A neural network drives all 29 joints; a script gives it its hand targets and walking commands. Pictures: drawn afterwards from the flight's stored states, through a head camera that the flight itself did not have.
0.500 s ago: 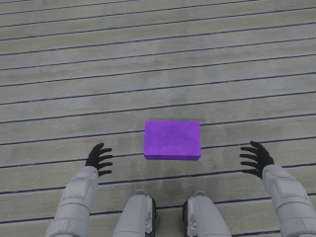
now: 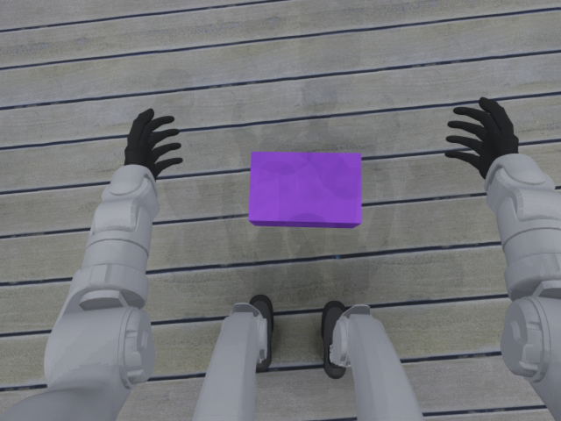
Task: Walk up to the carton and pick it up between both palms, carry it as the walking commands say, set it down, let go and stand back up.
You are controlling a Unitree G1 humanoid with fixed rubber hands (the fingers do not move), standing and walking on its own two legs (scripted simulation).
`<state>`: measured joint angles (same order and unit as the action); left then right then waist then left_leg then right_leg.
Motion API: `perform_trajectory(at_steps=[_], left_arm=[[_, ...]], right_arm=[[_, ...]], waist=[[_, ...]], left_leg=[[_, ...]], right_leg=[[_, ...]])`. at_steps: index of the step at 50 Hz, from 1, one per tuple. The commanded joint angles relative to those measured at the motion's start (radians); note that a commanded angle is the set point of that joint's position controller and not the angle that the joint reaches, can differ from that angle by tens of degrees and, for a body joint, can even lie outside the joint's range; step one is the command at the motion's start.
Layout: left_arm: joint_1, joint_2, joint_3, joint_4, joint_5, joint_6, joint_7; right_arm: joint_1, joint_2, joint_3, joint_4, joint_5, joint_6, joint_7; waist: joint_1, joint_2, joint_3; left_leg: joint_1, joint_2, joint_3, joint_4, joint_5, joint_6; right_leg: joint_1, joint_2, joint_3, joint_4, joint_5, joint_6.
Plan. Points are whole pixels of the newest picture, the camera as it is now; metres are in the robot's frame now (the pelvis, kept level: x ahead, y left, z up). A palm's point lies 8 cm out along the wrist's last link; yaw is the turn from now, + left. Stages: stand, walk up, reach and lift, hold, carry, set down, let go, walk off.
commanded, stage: reach and lift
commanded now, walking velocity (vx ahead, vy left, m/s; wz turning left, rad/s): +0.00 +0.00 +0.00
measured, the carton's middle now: (304, 191) +0.51 -0.01 -0.59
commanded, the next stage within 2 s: none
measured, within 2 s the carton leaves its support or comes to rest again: neither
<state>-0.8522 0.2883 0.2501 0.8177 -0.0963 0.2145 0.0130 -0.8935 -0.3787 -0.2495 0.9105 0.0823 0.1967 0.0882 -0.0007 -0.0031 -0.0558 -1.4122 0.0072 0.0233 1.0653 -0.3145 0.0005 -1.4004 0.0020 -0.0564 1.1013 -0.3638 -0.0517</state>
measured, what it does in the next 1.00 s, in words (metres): lowers itself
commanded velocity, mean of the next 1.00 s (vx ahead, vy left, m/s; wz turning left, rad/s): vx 0.00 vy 0.00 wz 0.00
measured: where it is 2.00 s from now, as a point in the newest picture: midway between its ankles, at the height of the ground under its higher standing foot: (297, 349)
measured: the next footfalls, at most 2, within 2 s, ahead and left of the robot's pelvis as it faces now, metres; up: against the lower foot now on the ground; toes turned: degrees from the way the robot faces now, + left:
none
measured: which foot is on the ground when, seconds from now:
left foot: down 0.00-1.00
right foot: down 0.00-1.00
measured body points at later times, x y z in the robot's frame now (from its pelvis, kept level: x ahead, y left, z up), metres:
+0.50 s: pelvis +0.00 +0.01 -0.03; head +0.32 -0.01 +0.30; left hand +0.52 +0.23 -0.15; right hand +0.52 -0.26 -0.14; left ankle +0.07 +0.12 -0.63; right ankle +0.06 -0.09 -0.63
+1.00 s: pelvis -0.04 +0.01 -0.18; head +0.32 +0.00 +0.09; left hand +0.52 +0.23 -0.31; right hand +0.53 -0.26 -0.31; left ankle +0.07 +0.12 -0.63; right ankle +0.06 -0.09 -0.63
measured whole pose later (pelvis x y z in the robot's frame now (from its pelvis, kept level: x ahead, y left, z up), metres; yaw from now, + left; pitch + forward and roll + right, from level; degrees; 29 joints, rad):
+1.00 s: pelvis -0.04 +0.01 -0.18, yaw +0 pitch +46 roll +2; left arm -1.29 0.36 0.30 0.85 -0.12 0.26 0.06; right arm -1.36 -0.58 -0.25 1.02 0.13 0.23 0.11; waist 0.01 0.00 0.11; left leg -2.09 0.02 0.06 1.76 -0.48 0.03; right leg -2.08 -0.01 -0.03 1.81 -0.53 -0.05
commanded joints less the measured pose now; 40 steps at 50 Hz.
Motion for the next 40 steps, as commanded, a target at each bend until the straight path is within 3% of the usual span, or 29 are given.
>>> perform_trajectory(at_steps=[1, 4, 6, 8, 9, 10, 11, 13, 14, 16, 17, 19, 20, 21, 22, 24, 25, 26, 27, 28, 30, 31, 32, 33, 35, 36, 37, 38, 40], left_arm=[[-0.315, 0.183, 0.051, -0.111, -0.006, -0.043, -0.004], [-0.372, 0.188, 0.069, -0.105, -0.006, -0.047, -0.005], [-0.434, 0.219, 0.091, -0.074, 0.017, -0.036, -0.004], [-0.463, 0.214, 0.106, -0.077, 0.019, -0.029, -0.006], [-0.462, 0.216, 0.105, -0.081, 0.016, -0.030, -0.010], [-0.479, 0.224, 0.114, -0.067, 0.014, -0.030, -0.008], [-0.485, 0.207, 0.096, -0.081, 0.023, -0.030, -0.006], [-0.475, 0.190, 0.096, -0.069, 0.013, -0.026, -0.005], [-0.450, 0.172, 0.102, -0.089, 0.023, -0.030, -0.012], [-0.441, 0.171, 0.112, -0.095, 0.036, -0.039, -0.006], [-0.424, 0.176, 0.138, -0.061, 0.050, -0.037, -0.007], [-0.412, 0.135, 0.125, -0.093, 0.052, -0.042, -0.010], [-0.449, 0.182, 0.153, -0.119, 0.062, -0.048, -0.006], [-0.422, 0.142, 0.136, -0.075, 0.058, -0.050, -0.012], [-0.422, 0.156, 0.158, -0.068, 0.060, -0.053, -0.015], [-0.435, 0.142, 0.145, -0.023, 0.067, -0.053, -0.020], [-0.423, 0.158, 0.166, -0.018, 0.081, -0.054, -0.020], [-0.474, 0.183, 0.171, -0.070, 0.087, -0.060, -0.015], [-0.507, 0.173, 0.159, -0.084, 0.082, -0.060, -0.016], [-0.524, 0.164, 0.137, -0.094, 0.058, -0.053, -0.013], [-0.513, 0.181, 0.139, -0.031, 0.058, -0.042, -0.015], [-0.550, 0.171, 0.119, -0.076, 0.039, -0.039, -0.017], [-0.550, 0.165, 0.108, -0.044, 0.029, -0.032, -0.015], [-0.567, 0.190, 0.116, -0.048, 0.039, -0.032, -0.009], [-0.629, 0.216, 0.109, -0.097, 0.027, -0.019, 0.010], [-0.649, 0.254, 0.120, -0.085, 0.033, -0.014, 0.020], [-0.663, 0.256, 0.116, -0.121, 0.038, -0.015, 0.027], [-0.687, 0.270, 0.109, -0.143, 0.026, -0.011, 0.029], [-0.660, 0.244, 0.079, -0.115, -0.004, 0.002, 0.038]], right_arm=[[-0.339, -0.212, -0.036, -0.096, 0.009, -0.042, 0.015], [-0.433, -0.231, -0.032, -0.147, 0.029, -0.053, 0.020], [-0.476, -0.255, -0.049, -0.074, 0.017, -0.041, 0.024], [-0.526, -0.269, -0.056, -0.096, 0.010, -0.032, 0.028], [-0.527, -0.247, -0.033, -0.094, 0.019, -0.030, 0.032], [-0.539, -0.276, -0.054, -0.090, 0.004, -0.032, 0.029], [-0.538, -0.277, -0.068, -0.086, 0.002, -0.030, 0.032], [-0.513, -0.289, -0.077, -0.046, -0.017, -0.035, 0.040], [-0.473, -0.264, -0.067, -0.042, -0.011, -0.037, 0.047], [-0.460, -0.302, -0.117, -0.037, -0.045, -0.051, 0.044], [-0.474, -0.298, -0.115, -0.031, -0.048, -0.054, 0.044], [-0.496, -0.278, -0.110, -0.094, -0.043, -0.067, 0.053], [-0.505, -0.284, -0.116, -0.082, -0.043, -0.070, 0.051], [-0.469, -0.260, -0.105, -0.020, -0.032, -0.071, 0.060], [-0.487, -0.268, -0.114, -0.025, -0.038, -0.074, 0.057], [-0.522, -0.271, -0.126, -0.020, -0.048, -0.075, 0.052], [-0.491, -0.257, -0.129, 0.036, -0.050, -0.075, 0.056], [-0.565, -0.251, -0.115, -0.021, -0.040, -0.076, 0.057], [-0.542, -0.256, -0.111, 0.005, -0.033, -0.068, 0.057], [-0.588, -0.292, -0.125, -0.034, -0.041, -0.072, 0.054], [-0.575, -0.270, -0.088, 0.035, -0.011, -0.054, 0.056], [-0.619, -0.272, -0.081, 0.008, -0.005, -0.051, 0.056], [-0.625, -0.306, -0.097, 0.008, -0.011, -0.056, 0.051], [-0.631, -0.321, -0.101, 0.016, -0.012, -0.051, 0.046], [-0.713, -0.379, -0.100, -0.062, -0.001, -0.044, 0.047], [-0.706, -0.370, -0.086, -0.015, 0.001, -0.036, 0.043], [-0.727, -0.394, -0.095, -0.056, 0.009, -0.033, 0.038], [-0.761, -0.409, -0.090, -0.076, -0.001, -0.028, 0.036], [-0.748, -0.427, -0.069, -0.106, 0.016, -0.019, 0.029]], waist=[[-0.007, -0.029, -0.895], [0.015, -0.035, -0.965], [0.029, -0.008, -0.934], [0.017, -0.057, -0.979], [0.031, -0.075, -1.013], [0.022, -0.072, -1.031], [0.014, -0.035, -1.044], [-0.009, -0.061, -1.067], [0.001, -0.045, -1.083], [-0.023, -0.026, -1.082], [-0.005, -0.021, -1.053], [-0.004, 0.001, -1.070], [0.008, -0.017, -1.032], [0.006, 0.003, -0.976], [0.008, -0.024, -0.944], [-0.007, -0.022, -0.906], [-0.003, -0.057, -0.868], [0.029, -0.062, -0.914], [0.019, -0.026, -0.937], [-0.020, -0.071, -1.001], [0.012, -0.047, -0.929], [0.004, -0.068, -0.967], [-0.016, -0.084, -0.968], [-0.003, -0.046, -0.982], [0.006, -0.043, -1.085], [0.013, -0.057, -1.050], [0.028, 0.003, -1.110], [0.010, -0.058, -1.136], [-0.001, -0.053, -1.181]], left_leg=[[0.365, -0.034, -0.032, -0.019, 0.289, -0.007], [0.366, -0.042, -0.022, -0.024, 0.303, 0.002], [0.343, -0.040, -0.020, -0.026, 0.278, 0.000], [0.334, -0.039, -0.011, -0.021, 0.275, 0.001], [0.345, -0.043, -0.008, -0.027, 0.282, 0.004], [0.333, -0.049, -0.002, -0.009, 0.297, -0.001], [0.355, -0.046, -0.006, -0.013, 0.317, -0.003], [0.389, -0.042, -0.028, -0.004, 0.389, -0.004], [0.417, -0.042, -0.021, 0.004, 0.430, -0.008], [0.442, -0.038, -0.037, 0.020, 0.508, -0.014], [0.434, -0.041, -0.039, 0.036, 0.519, -0.009], [0.458, -0.037, -0.057, 0.038, 0.542, -0.009], [0.411, -0.041, -0.045, 0.058, 0.509, -0.009], [0.338, -0.034, -0.041, 0.060, 0.472, -0.014], [0.294, -0.042, -0.032, 0.073, 0.462, -0.012], [0.193, -0.042, -0.027, 0.108, 0.382, -0.013], [0.145, -0.039, -0.026, 0.120, 0.358, -0.014], [0.167, -0.046, -0.018, 0.145, 0.354, -0.011], [0.141, -0.046, -0.006, 0.165, 0.342, -0.023], [0.130, -0.047, -0.017, 0.194, 0.339, -0.021], [0.053, -0.047, 0.006, 0.229, 0.231, -0.015], [0.025, -0.046, 0.005, 0.262, 0.229, -0.017], [0.044, -0.051, -0.003, 0.286, 0.228, -0.016], [0.068, -0.050, 0.005, 0.302, 0.236, -0.018], [0.117, -0.049, 0.001, 0.362, 0.228, -0.022], [0.080, -0.050, -0.002, 0.387, 0.192, -0.018], [0.125, -0.053, 0.013, 0.408, 0.217, -0.022], [0.075, -0.051, 0.013, 0.435, 0.173, -0.018], [0.089, -0.055, 0.028, 0.476, 0.170, -0.018]], right_leg=[[0.493, 0.008, 0.112, -0.064, 0.419, 0.048], [0.533, 0.005, 0.116, -0.062, 0.447, 0.052], [0.482, -0.001, 0.113, -0.051, 0.404, 0.051], [0.511, 0.009, 0.110, -0.058, 0.423, 0.061], [0.555, 0.008, 0.109, -0.051, 0.440, 0.063], [0.553, 0.005, 0.108, -0.042, 0.463, 0.059], [0.523, 0.013, 0.097, -0.033, 0.469, 0.058], [0.493, 0.014, 0.083, -0.021, 0.529, 0.058], [0.489, 0.014, 0.089, -0.027, 0.559, 0.055], [0.414, 0.020, 0.073, -0.012, 0.590, 0.053], [0.364, 0.020, 0.075, -0.002, 0.575, 0.050], [0.325, 0.023, 0.081, 0.002, 0.570, 0.050], [0.320, 0.018, 0.086, 0.015, 0.550, 0.050], [0.287, 0.012, 0.093, 0.018, 0.539, 0.046], [0.274, 0.010, 0.096, 0.030, 0.536, 0.050], [0.234, 0.010, 0.100, 0.071, 0.494, 0.052], [0.205, 0.012, 0.100, 0.081, 0.478, 0.054], [0.187, 0.021, 0.093, 0.119, 0.454, 0.059], [0.214, 0.011, 0.108, 0.124, 0.474, 0.049], [0.240, 0.019, 0.098, 0.161, 0.491, 0.052], [0.192, 0.012, 0.113, 0.193, 0.404, 0.054], [0.213, 0.012, 0.124, 0.225, 0.427, 0.053], [0.151, 0.017, 0.095, 0.247, 0.393, 0.056], [0.119, 0.018, 0.093, 0.266, 0.373, 0.053], [0.099, 0.024, 0.072, 0.332, 0.329, 0.054], [0.072, 0.027, 0.069, 0.361, 0.292, 0.054], [0.049, 0.024, 0.070, 0.373, 0.289, 0.052], [0.078, 0.025, 0.067, 0.399, 0.286, 0.054], [0.081, 0.027, 0.058, 0.426, 0.266, 0.053]])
